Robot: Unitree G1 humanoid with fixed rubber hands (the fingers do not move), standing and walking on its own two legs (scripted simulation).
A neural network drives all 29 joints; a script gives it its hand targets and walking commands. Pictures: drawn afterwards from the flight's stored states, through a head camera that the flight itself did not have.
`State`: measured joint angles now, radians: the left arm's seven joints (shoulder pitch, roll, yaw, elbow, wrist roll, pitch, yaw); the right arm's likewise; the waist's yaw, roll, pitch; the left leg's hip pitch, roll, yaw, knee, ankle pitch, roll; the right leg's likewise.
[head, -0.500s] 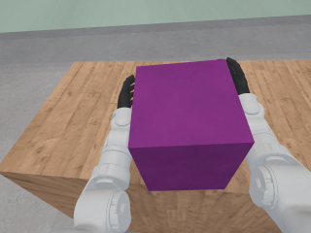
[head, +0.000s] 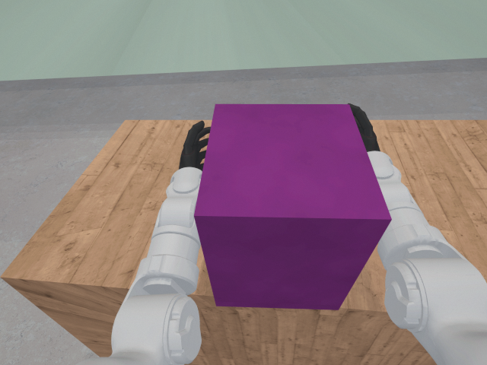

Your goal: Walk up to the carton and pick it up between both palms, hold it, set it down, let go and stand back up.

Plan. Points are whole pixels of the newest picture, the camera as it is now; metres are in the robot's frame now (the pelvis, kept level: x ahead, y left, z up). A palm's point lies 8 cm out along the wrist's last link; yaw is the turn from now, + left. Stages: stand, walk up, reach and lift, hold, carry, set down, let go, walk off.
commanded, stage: reach and lift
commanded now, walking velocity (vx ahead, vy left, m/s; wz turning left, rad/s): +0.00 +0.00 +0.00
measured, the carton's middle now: (279, 210) +0.34 +0.01 +0.13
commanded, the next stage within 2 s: hold in 1.88 s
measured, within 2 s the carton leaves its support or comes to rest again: neither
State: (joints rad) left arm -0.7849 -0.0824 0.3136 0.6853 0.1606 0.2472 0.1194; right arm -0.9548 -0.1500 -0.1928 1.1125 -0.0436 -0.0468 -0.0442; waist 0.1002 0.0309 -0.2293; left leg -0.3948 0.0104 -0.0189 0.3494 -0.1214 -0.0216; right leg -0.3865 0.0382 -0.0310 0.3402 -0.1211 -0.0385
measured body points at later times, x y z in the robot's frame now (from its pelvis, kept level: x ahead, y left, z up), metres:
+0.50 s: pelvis -0.01 +0.01 +0.00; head -0.07 +0.01 +0.45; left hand +0.38 +0.17 +0.20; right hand +0.42 -0.11 +0.23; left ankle +0.02 +0.13 -0.74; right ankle +0.02 -0.09 -0.74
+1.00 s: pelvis -0.01 +0.01 +0.00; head -0.08 +0.03 +0.45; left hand +0.38 +0.17 +0.22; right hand +0.41 -0.11 +0.26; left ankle +0.02 +0.13 -0.74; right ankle +0.02 -0.09 -0.74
